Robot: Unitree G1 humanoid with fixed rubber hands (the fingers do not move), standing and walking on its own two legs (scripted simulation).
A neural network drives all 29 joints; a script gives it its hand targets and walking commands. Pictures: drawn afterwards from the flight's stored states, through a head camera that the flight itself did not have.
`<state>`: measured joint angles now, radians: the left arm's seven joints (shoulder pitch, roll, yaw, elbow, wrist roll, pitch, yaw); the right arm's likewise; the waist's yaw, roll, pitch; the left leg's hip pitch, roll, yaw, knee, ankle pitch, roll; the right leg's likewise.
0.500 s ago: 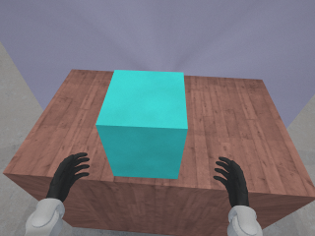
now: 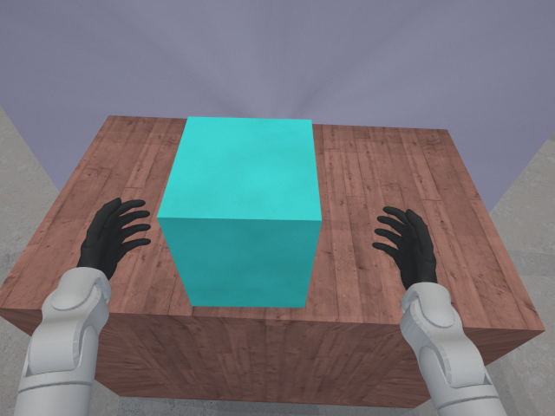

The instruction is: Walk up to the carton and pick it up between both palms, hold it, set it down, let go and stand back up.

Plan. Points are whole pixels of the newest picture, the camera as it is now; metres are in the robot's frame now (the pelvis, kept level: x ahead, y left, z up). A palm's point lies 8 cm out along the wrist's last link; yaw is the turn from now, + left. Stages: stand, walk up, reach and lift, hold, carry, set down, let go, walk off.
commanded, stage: reach and lift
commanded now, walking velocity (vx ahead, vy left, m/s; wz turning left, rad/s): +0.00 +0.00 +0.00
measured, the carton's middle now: (249, 216) +0.42 +0.09 +0.03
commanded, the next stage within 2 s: none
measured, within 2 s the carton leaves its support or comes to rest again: neither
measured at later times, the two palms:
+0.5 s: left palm (97, 184) +0.35 +0.28 +0.16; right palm (407, 197) +0.38 -0.13 +0.14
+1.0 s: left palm (99, 119) +0.41 +0.28 +0.22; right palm (410, 139) +0.43 -0.13 +0.20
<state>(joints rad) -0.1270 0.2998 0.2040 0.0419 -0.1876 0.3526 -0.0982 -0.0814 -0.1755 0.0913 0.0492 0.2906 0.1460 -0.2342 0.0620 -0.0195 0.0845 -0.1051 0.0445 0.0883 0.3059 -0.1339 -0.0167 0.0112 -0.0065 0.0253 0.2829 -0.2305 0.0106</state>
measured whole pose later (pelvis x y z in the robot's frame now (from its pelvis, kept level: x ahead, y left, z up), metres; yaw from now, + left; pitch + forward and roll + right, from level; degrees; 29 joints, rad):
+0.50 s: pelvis -0.01 +0.00 +0.00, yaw +1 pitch -1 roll +0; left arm -0.58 0.40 0.21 0.28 -0.18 0.57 -0.05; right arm -0.58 -0.21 0.05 0.33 0.39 0.37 -0.25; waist 0.03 -0.03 0.04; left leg -0.21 0.05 0.08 0.34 -0.12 -0.01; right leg -0.08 0.00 0.01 0.31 -0.22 0.01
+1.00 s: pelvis -0.01 +0.00 +0.00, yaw +1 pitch +3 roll -1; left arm -0.97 0.51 0.10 0.73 -0.24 0.51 -0.04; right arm -0.96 -0.26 0.08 0.73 0.45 0.39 -0.23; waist 0.00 -0.03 -0.03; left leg -0.27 0.05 0.06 0.35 -0.12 -0.01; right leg -0.13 0.00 0.00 0.29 -0.21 0.01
